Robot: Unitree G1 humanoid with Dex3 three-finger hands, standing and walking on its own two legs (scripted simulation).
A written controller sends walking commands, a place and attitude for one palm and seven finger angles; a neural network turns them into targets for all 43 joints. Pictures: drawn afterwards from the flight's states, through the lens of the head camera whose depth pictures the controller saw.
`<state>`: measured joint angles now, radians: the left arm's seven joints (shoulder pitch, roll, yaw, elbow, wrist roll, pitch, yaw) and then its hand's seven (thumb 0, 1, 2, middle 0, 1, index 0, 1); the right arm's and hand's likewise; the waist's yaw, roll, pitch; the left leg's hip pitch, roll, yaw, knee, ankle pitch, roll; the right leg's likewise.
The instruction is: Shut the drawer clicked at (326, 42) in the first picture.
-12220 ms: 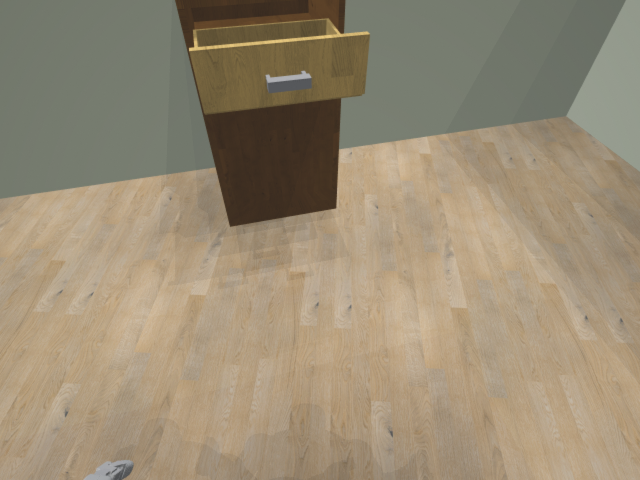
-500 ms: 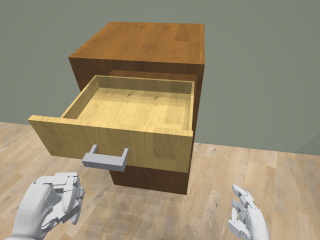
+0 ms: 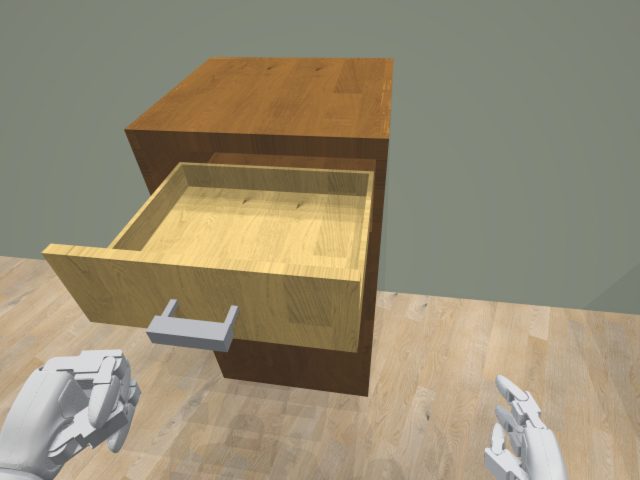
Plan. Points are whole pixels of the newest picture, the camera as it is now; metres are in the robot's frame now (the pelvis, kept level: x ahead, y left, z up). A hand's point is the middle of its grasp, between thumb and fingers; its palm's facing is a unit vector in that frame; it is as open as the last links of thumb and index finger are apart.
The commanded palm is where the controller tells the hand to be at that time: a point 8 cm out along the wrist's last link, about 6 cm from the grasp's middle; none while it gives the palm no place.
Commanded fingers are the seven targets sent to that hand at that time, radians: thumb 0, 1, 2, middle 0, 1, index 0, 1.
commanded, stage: bring the fist close to the handle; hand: left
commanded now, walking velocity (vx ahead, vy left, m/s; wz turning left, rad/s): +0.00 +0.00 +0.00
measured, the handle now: (196, 320) +0.31 +0.22 +0.04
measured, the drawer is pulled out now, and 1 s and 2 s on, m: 0.29 0.29 0.27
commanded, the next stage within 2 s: push the drawer shut in 1.42 s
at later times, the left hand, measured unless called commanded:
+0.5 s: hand (146, 405) +0.17 +0.21 +0.09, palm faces +0.00 -1.00 -0.08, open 3.3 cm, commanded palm +0.13 +0.26 +0.09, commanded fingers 0.00 0.90 0.90 -1.40 -1.60 -1.40 -1.60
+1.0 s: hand (192, 394) +0.21 +0.18 +0.04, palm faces -0.06 -1.00 -0.05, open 3.3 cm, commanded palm +0.18 +0.25 +0.04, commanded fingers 0.00 0.90 0.90 -1.40 -1.60 -1.40 -1.60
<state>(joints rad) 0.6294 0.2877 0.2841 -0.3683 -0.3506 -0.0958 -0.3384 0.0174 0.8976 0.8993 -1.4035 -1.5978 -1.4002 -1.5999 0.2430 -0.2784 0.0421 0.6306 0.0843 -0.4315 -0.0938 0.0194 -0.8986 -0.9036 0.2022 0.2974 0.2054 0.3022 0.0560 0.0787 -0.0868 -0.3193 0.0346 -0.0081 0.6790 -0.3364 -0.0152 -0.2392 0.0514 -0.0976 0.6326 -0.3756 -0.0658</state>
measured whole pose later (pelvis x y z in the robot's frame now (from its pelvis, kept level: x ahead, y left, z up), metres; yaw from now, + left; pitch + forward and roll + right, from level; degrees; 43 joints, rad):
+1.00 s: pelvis -0.01 +0.03 -0.03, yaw +0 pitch +7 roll -1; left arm 0.41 0.20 0.08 -0.12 -0.22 -0.27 -0.20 0.02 0.90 0.90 -1.40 -1.60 -1.40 -1.60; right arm 0.25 -0.25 0.03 0.58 0.02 -0.29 -0.04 0.02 -0.90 -0.90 0.20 0.30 0.21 0.30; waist -0.02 0.05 -0.07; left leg -0.61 0.00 0.02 0.88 -0.40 0.03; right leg -0.54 0.00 -0.08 0.86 -0.45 -0.03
